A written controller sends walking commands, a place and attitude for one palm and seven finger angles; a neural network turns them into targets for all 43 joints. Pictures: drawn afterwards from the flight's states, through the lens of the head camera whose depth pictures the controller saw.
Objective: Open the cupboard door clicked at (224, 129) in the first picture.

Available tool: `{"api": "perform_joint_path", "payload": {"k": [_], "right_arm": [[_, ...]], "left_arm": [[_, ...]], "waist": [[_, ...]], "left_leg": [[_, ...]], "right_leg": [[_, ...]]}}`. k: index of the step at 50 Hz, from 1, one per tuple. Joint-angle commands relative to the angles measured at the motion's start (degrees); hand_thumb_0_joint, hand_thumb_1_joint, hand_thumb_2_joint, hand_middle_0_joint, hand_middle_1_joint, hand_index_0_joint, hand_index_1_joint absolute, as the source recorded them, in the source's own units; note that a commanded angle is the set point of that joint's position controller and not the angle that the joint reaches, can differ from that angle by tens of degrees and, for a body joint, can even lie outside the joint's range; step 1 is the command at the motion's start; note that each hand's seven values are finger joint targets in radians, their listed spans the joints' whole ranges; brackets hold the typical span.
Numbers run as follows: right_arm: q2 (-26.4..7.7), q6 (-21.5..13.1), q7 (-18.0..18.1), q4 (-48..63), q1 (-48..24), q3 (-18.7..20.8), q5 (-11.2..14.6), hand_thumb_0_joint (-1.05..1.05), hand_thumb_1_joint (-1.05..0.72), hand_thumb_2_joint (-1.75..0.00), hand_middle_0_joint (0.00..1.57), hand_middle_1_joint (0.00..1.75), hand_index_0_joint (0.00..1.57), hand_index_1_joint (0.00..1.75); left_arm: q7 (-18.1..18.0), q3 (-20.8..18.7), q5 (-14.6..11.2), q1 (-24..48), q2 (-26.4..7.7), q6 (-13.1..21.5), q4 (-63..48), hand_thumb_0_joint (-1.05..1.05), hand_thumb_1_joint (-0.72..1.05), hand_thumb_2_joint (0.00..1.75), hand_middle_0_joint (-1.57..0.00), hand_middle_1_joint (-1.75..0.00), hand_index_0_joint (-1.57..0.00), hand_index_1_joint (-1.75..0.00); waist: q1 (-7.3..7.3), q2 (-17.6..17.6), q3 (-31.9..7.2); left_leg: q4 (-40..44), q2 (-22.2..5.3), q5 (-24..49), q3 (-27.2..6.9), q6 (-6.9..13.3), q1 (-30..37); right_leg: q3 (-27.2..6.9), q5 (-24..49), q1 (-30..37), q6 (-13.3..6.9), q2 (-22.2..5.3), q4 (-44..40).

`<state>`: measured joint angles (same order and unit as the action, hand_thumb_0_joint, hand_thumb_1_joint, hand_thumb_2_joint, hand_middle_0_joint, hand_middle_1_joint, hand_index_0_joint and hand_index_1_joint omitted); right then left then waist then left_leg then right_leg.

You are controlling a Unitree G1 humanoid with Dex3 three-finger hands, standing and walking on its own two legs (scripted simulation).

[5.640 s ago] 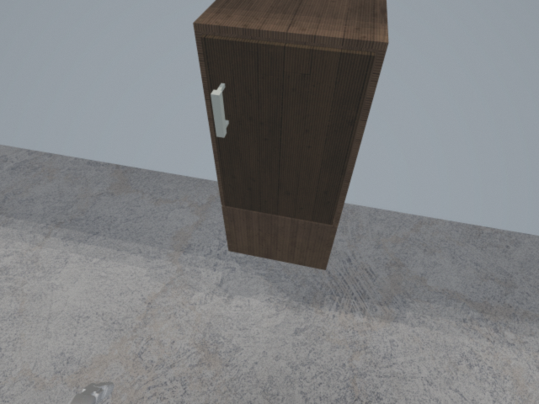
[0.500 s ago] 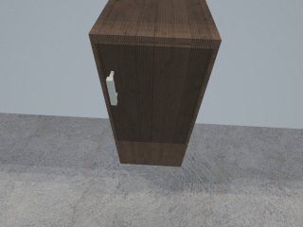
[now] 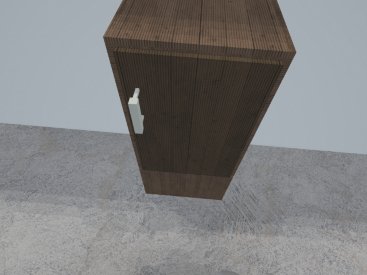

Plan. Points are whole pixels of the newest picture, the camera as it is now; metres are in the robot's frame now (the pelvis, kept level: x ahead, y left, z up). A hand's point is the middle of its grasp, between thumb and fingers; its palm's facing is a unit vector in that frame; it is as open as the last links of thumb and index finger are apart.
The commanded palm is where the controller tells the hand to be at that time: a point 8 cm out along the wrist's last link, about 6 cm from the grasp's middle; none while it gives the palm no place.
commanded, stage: come to a stop and stand still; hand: left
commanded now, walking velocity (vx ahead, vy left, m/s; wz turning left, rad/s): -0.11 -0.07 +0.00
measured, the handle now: (138, 111) +0.51 +0.17 -0.01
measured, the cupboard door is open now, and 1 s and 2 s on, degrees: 0 0 0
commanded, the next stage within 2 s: look again from close up in 0.80 s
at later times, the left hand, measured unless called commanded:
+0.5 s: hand out of the picture +0.03 +0.11 -0.17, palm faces +0.04 -0.98 -0.22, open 7.2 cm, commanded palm none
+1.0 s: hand out of the picture -0.09 +0.08 -0.17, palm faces +0.05 -0.99 -0.16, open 7.4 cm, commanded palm none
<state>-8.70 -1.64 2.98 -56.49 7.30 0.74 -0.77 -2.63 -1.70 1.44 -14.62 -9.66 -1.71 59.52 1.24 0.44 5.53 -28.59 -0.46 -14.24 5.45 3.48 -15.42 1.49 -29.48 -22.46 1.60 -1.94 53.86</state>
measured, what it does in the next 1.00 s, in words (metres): steps on the spot: right foot, then left foot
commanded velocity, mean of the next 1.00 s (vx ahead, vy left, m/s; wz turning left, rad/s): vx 0.00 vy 0.00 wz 0.00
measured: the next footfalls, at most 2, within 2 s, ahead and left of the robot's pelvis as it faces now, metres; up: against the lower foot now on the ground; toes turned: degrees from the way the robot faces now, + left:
right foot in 0.22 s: +0.03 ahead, -0.16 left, +0.00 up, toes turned -2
left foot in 0.52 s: -0.02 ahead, +0.05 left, +0.00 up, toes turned +3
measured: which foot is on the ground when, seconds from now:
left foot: down 0.00-0.24, up 0.26-0.50, down 0.52-1.00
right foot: up 0.00-0.20, down 0.22-1.00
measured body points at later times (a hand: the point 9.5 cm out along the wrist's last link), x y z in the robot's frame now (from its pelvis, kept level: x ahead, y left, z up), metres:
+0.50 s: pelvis -0.03 -0.07 +0.00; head -0.01 -0.08 +0.45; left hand +0.02 +0.16 -0.15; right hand -0.01 -0.30 -0.16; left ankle -0.06 +0.05 -0.73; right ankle -0.01 -0.16 -0.74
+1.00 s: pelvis -0.05 -0.07 +0.00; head -0.04 -0.07 +0.45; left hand -0.09 +0.13 -0.16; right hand -0.05 -0.28 -0.16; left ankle -0.06 +0.04 -0.74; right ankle -0.01 -0.16 -0.74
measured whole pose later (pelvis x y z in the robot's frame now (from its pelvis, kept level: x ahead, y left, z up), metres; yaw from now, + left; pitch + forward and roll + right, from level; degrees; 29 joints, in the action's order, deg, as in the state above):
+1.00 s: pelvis -0.05 -0.07 +0.00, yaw +1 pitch +0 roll -1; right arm -8.0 -0.1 1.0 -61.3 18.3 0.0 -1.0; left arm -1.7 1.2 1.3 -20.7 -5.8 1.4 64.4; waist 0.1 -1.9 1.3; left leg -30.0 -1.3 -16.6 2.2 0.4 -13.0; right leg 5.0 -10.9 -15.2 -2.9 1.6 26.2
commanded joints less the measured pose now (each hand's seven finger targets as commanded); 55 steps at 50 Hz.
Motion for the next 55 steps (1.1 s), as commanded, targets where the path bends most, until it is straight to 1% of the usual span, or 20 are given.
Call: {"api": "perform_joint_path", "payload": {"k": [1,6,9,10,11,12,13,16,22,25,27,28,29,38,44,45,46,47,50,55], "right_arm": [[-10.2,1.2,0.3,1.3,7.3,3.0,-0.5,0.00,-0.90,-0.90,0.20,0.30,0.20,0.30],[-10.3,1.7,-0.7,3.5,4.8,3.8,-1.4,0.00,-0.90,-0.90,0.20,0.30,0.20,0.30],[-9.9,2.1,-1.3,3.9,5.3,3.9,-1.0,0.00,-0.90,-0.90,0.20,0.30,0.20,0.30],[-8.2,2.1,-1.7,3.9,6.1,3.6,-0.6,0.00,-0.90,-0.90,0.20,0.30,0.20,0.30],[-4.1,2.4,-1.8,4.5,7.5,2.9,0.0,0.00,-0.90,-0.90,0.20,0.30,0.20,0.30],[-3.8,3.2,-1.7,6.0,5.8,2.7,0.0,0.00,-0.90,-0.90,0.20,0.30,0.20,0.30],[-3.9,3.7,-1.9,6.1,5.5,3.0,-0.2,0.00,-0.90,-0.90,0.20,0.30,0.20,0.30],[-4.6,3.9,-2.3,3.0,7.9,2.9,-0.5,0.00,-0.90,-0.90,0.20,0.30,0.20,0.30],[-2.1,2.4,-2.0,1.2,8.6,1.4,0.1,0.00,-0.90,-0.90,0.20,0.30,0.20,0.30],[-2.4,1.4,-1.4,-2.2,14.8,0.8,0.2,0.00,-0.90,-0.90,0.20,0.30,0.20,0.30],[-5.4,0.6,-1.0,-1.8,12.5,0.7,-0.4,0.00,-0.90,-0.90,0.20,0.30,0.20,0.30],[-5.9,0.7,-1.0,-1.3,10.9,0.8,-0.4,0.00,-0.90,-0.90,0.20,0.30,0.20,0.30],[-4.6,0.5,-0.9,-2.3,9.4,0.3,-0.3,0.00,-0.90,-0.90,0.20,0.30,0.20,0.30],[-3.0,1.1,-0.9,-5.3,14.5,-0.4,-0.1,0.00,-0.90,-0.90,0.20,0.30,0.20,0.30],[-2.4,0.8,-0.9,-6.4,16.2,-1.0,-0.1,0.00,-0.90,-0.90,0.20,0.30,0.20,0.30],[-6.1,0.3,-1.8,-3.0,7.5,-0.1,0.2,0.00,-0.90,-0.90,0.20,0.30,0.20,0.30],[-1.8,1.2,-1.8,-1.1,11.6,-0.4,0.3,0.00,-0.90,-0.90,0.20,0.30,0.20,0.30],[-1.6,0.9,-1.8,-1.9,14.2,-0.4,0.0,0.00,-0.90,-0.90,0.20,0.30,0.20,0.30],[-2.0,0.6,-2.1,-2.5,18.4,-0.4,-0.2,0.00,-0.90,-0.90,0.20,0.30,0.20,0.30],[-3.2,-0.5,-1.5,-2.1,16.1,-0.7,-0.3,0.00,-0.90,-0.90,0.20,0.30,0.20,0.30]], "left_arm": [[0.3,-1.6,0.0,-4.8,-2.7,-0.9,-3.9,0.00,0.90,0.90,-0.20,-0.30,-0.20,-0.30],[0.8,-1.6,-0.1,-1.1,-2.6,-0.3,-7.5,0.00,0.90,0.90,-0.20,-0.30,-0.20,-0.30],[0.9,-1.9,0.1,-3.3,-3.9,0.9,-7.2,0.00,0.90,0.90,-0.20,-0.30,-0.20,-0.30],[0.8,-2.1,0.4,-4.1,-6.0,1.5,-7.2,0.00,0.90,0.90,-0.20,-0.30,-0.20,-0.30],[0.4,-2.4,0.9,-3.5,-10.3,2.2,-7.6,0.00,0.90,0.90,-0.20,-0.30,-0.20,-0.30],[0.6,-2.5,0.6,-3.1,-13.0,2.1,-8.7,0.00,0.90,0.90,-0.20,-0.30,-0.20,-0.30],[0.7,-2.0,0.7,-1.6,-12.6,1.8,-9.4,0.00,0.90,0.90,-0.20,-0.30,-0.20,-0.30],[0.5,-1.5,0.1,2.9,-8.8,2.4,-9.9,0.00,0.90,0.90,-0.20,-0.30,-0.20,-0.30],[0.5,-1.6,0.0,-2.4,-8.9,2.5,-7.3,0.00,0.90,0.90,-0.20,-0.30,-0.20,-0.30],[0.7,-1.0,-1.0,-0.6,-7.0,2.1,-6.4,0.00,0.90,0.90,-0.20,-0.30,-0.20,-0.30],[1.0,-0.3,-1.3,-2.4,-4.0,2.1,-5.6,0.00,0.90,0.90,-0.20,-0.30,-0.20,-0.30],[1.1,-0.1,-0.9,-3.1,-3.4,2.1,-5.3,0.00,0.90,0.90,-0.20,-0.30,-0.20,-0.30],[1.0,0.0,-0.9,-2.1,-3.9,1.9,-3.5,0.00,0.90,0.90,-0.20,-0.30,-0.20,-0.30],[1.2,0.8,-0.8,-5.3,-3.8,2.5,1.4,0.00,0.90,0.90,-0.20,-0.30,-0.20,-0.30],[1.1,1.0,-0.9,-7.0,-2.8,2.9,2.8,0.00,0.90,0.90,-0.20,-0.30,-0.20,-0.30],[-1.3,1.4,0.0,-12.0,-4.4,4.2,4.6,0.00,0.90,0.90,-0.20,-0.30,-0.20,-0.30],[-0.9,1.0,-0.3,-9.8,-7.3,4.4,2.4,0.00,0.90,0.90,-0.20,-0.30,-0.20,-0.30],[-0.4,0.8,-0.2,-7.2,-6.9,4.5,1.5,0.00,0.90,0.90,-0.20,-0.30,-0.20,-0.30],[0.1,0.9,-0.5,-5.3,-4.9,4.6,1.1,0.00,0.90,0.90,-0.20,-0.30,-0.20,-0.30],[0.7,1.4,-0.7,-6.4,-2.7,4.0,2.0,0.00,0.90,0.90,-0.20,-0.30,-0.20,-0.30]], "waist": [[-1.28,-6.7,-9.7],[-1.13,-10.9,-9.0],[0.35,-6.7,-9.1],[0.70,-1.0,-9.5],[-0.31,12.1,-9.3],[0.87,16.1,-7.2],[0.46,10.5,-5.6],[-1.87,12.7,-5.2],[-0.03,7.0,-7.9],[-2.17,1.9,-7.4],[0.17,-6.4,-6.6],[0.93,-4.3,-5.9],[0.64,-9.0,-5.0],[-0.88,1.6,-0.1],[-0.99,0.6,0.2],[1.96,-4.2,3.8],[-2.08,-2.4,-2.1],[-3.11,-3.6,-3.0],[-4.06,-0.1,-4.9],[-1.48,-2.1,0.5]], "left_leg": [[5.3,-17.0,49.1,-10.4,8.8,9.1],[4.8,-15.3,35.7,-10.4,7.1,5.1],[1.0,-12.3,20.9,-10.2,3.7,-0.3],[-2.7,-8.8,10.5,-8.4,0.9,-2.6],[-9.8,-2.3,-8.2,-3.3,-2.7,-8.8],[-17.8,0.4,-19.8,-4.4,-3.6,-10.4],[-23.1,0.1,-20.4,-6.5,-3.4,-8.8],[-29.7,-0.8,-11.9,-5.5,-4.2,-10.1],[-8.4,-0.3,-10.0,-2.1,-5.0,-2.7],[7.5,-2.1,1.5,-4.4,-3.5,8.8],[9.4,-9.7,9.8,-12.1,-0.1,4.0],[8.9,-10.8,8.2,-11.7,0.4,1.0],[11.0,-8.8,6.8,-11.1,-0.2,-0.1],[11.1,-4.8,-4.5,-7.4,-1.7,1.1],[10.9,-4.4,-3.3,-7.2,-1.7,0.8],[-0.3,-4.7,-3.1,-3.1,-4.0,-2.3],[-3.3,-1.6,-6.8,-5.5,-3.7,0.1],[-1.8,-1.9,-5.3,-5.4,-3.1,2.9],[1.4,-2.8,-2.1,-6.4,-2.2,4.4],[9.9,-5.1,-3.5,-10.6,-0.8,-3.8]], "right_leg": [[-0.9,4.4,-3.2,0.2,0.4,5.6],[0.8,6.3,2.3,-0.6,0.1,-7.8],[2.1,16.4,11.8,-0.6,0.7,-23.4],[-1.1,21.2,14.9,-0.7,-1.9,-29.2],[-13.6,29.3,15.8,-3.8,-13.2,-32.7],[-19.0,32.5,9.3,-9.8,-20.2,-35.3],[-17.1,27.6,4.4,-12.9,-20.6,-36.6],[-11.3,29.7,5.9,-11.1,-12.4,-35.3],[-11.0,32.6,11.4,-12.3,-11.3,-33.3],[-7.7,22.6,6.5,-7.1,-6.7,-30.3],[-4.3,19.7,8.8,-3.8,-2.1,-29.5],[-3.7,18.9,11.0,-3.2,-2.2,-30.3],[-3.2,19.7,12.5,-3.2,-2.3,-29.9],[-6.2,10.7,9.1,-3.7,-3.8,-37.8],[-6.1,10.8,8.6,-3.9,-4.0,-37.6],[-7.9,26.8,7.2,-1.1,-6.7,-36.2],[-14.1,12.5,6.5,-4.8,-10.1,-39.1],[-13.4,2.7,3.4,-7.2,-10.1,-39.8],[-8.2,2.9,2.4,-6.6,-6.4,-36.4],[-5.2,11.6,8.1,-5.0,-3.1,-31.3]]}}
